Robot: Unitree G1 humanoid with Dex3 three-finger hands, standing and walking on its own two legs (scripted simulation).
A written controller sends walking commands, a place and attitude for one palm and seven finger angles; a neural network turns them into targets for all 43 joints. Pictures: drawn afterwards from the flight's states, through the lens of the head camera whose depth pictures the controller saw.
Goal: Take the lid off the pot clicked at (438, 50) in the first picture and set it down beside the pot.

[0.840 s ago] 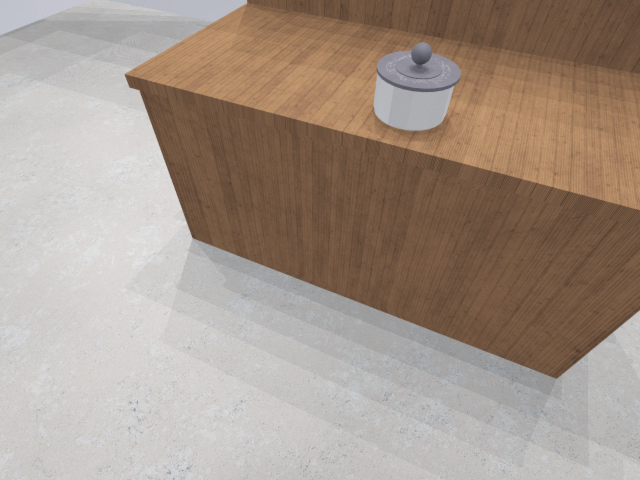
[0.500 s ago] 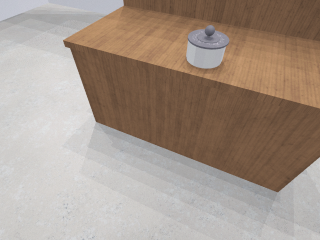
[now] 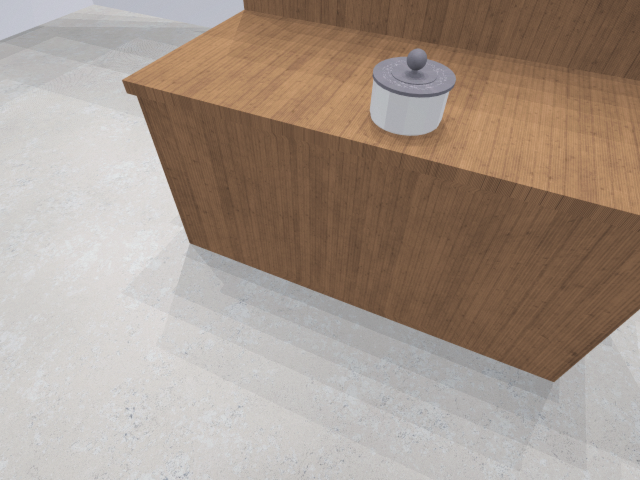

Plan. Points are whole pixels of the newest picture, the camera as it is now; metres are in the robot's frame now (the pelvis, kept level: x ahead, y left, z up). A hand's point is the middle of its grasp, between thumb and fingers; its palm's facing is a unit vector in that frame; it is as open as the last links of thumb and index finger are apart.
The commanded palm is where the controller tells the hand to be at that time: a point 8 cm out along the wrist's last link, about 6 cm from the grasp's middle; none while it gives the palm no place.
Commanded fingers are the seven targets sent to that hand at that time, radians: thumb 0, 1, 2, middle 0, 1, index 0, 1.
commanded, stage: turn to face it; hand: left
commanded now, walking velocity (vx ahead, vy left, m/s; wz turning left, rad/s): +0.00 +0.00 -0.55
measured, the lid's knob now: (416, 59) +0.96 -0.16 +0.10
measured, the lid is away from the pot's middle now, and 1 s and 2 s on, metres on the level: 0.00 0.00 0.00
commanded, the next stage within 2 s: take the last steps up to it in 0.68 s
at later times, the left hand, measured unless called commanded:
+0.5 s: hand out of the picture +0.04 +0.18 -0.17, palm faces -0.11 -0.96 -0.24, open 7.4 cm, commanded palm none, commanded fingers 0.00 0.90 0.90 -0.20 -0.30 -0.20 -0.30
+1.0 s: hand out of the picture +0.10 +0.16 -0.17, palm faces -0.30 -0.93 -0.23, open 7.4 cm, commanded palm none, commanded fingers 0.00 0.90 0.90 -0.20 -0.30 -0.20 -0.30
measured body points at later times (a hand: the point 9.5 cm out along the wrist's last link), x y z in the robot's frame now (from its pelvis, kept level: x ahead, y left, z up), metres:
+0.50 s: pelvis -0.02 -0.01 -0.01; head +0.01 -0.03 +0.44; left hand +0.04 +0.23 -0.15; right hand +0.02 -0.27 -0.16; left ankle -0.02 +0.14 -0.70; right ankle -0.01 -0.11 -0.75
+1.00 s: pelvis -0.01 -0.01 -0.01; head +0.00 -0.03 +0.43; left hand +0.12 +0.20 -0.15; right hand -0.09 -0.24 -0.17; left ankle +0.00 +0.12 -0.70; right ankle -0.06 -0.10 -0.75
